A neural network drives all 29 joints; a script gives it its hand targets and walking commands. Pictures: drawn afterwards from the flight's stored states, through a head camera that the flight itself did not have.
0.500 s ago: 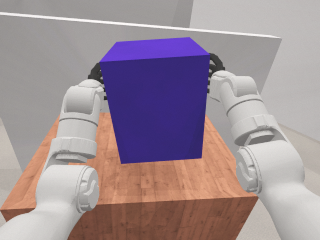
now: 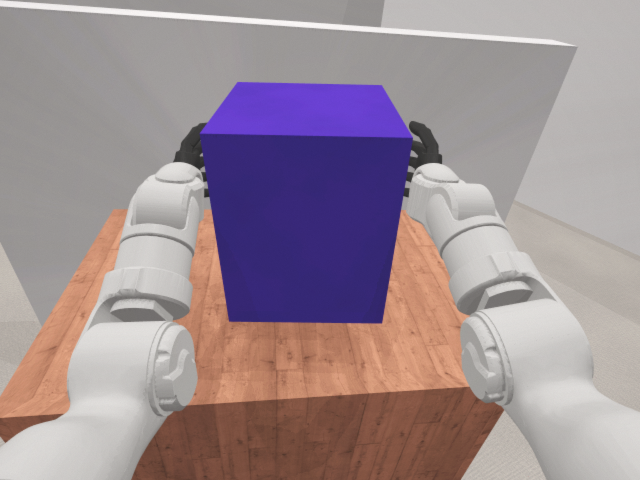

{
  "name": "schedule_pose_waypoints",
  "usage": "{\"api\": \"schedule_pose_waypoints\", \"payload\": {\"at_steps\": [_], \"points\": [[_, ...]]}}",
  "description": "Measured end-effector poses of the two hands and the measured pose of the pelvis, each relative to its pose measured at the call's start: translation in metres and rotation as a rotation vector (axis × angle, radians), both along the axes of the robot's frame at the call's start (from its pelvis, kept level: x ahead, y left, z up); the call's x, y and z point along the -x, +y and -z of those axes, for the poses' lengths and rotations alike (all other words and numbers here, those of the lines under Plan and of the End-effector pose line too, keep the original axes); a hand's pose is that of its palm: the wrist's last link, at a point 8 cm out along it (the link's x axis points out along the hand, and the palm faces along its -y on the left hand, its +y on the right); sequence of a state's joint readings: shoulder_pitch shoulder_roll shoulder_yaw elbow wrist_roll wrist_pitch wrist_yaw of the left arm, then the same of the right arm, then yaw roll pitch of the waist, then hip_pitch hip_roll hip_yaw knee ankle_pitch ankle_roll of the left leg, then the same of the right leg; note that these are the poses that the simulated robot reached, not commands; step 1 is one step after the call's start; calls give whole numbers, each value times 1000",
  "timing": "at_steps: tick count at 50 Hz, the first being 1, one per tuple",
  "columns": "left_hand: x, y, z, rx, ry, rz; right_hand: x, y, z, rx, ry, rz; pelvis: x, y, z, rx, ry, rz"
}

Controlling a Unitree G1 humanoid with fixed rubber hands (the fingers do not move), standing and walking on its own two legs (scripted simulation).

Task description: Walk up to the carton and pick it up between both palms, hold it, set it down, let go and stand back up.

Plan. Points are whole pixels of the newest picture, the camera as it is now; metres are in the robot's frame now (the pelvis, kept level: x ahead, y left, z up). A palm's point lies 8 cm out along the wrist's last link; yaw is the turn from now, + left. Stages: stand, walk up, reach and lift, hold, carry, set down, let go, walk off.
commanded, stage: set down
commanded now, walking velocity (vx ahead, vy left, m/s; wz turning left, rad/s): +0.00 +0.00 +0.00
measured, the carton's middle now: (307, 199) +0.42 +0.01 +0.22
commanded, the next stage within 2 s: none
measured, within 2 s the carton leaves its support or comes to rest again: neither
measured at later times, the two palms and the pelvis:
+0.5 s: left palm (183, 210) +0.39 +0.17 +0.22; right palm (416, 190) +0.38 -0.12 +0.26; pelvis -0.01 +0.00 +0.00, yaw +0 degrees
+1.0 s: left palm (191, 216) +0.42 +0.17 +0.19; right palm (403, 220) +0.41 -0.12 +0.20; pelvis +0.01 +0.00 +0.00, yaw +0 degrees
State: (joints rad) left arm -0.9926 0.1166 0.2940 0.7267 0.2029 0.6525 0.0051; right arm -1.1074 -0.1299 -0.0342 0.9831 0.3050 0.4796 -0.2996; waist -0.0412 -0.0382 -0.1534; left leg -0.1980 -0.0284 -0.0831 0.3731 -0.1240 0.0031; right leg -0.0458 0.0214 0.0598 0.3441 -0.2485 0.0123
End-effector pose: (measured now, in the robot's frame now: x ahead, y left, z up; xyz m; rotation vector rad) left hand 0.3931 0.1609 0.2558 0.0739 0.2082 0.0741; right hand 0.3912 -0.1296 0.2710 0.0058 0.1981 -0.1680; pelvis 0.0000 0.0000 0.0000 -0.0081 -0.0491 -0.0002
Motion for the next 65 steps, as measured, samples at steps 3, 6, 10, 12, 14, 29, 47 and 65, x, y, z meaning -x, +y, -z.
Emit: {"api": "schedule_pose_waypoints", "payload": {"at_steps": [3,6,10,12,14,29,47,65], "points": [[-1,1,7,1,2,-3,-2,1,7,8,1,-4,-2,-1,0,-1,2,0],[0,3,12,8,-4,-4,-2,3,10,13,-5,-5,-3,-1,0,-1,3,0],[3,5,18,16,-9,-3,1,6,11,12,-12,-4,-1,0,0,0,-1,0],[5,6,19,17,-10,-1,3,7,10,13,-13,-2,0,1,0,1,-5,0],[7,7,20,18,-12,2,5,8,9,14,-16,1,2,2,0,3,-10,0],[2,10,53,57,12,34,6,14,21,-46,-7,43,5,4,1,5,-17,0],[-26,9,69,64,20,23,-16,9,69,-60,-3,45,-10,-2,0,-2,5,0],[-16,19,98,85,54,54,-1,20,84,-30,23,70,-3,3,0,3,-4,1]]}}
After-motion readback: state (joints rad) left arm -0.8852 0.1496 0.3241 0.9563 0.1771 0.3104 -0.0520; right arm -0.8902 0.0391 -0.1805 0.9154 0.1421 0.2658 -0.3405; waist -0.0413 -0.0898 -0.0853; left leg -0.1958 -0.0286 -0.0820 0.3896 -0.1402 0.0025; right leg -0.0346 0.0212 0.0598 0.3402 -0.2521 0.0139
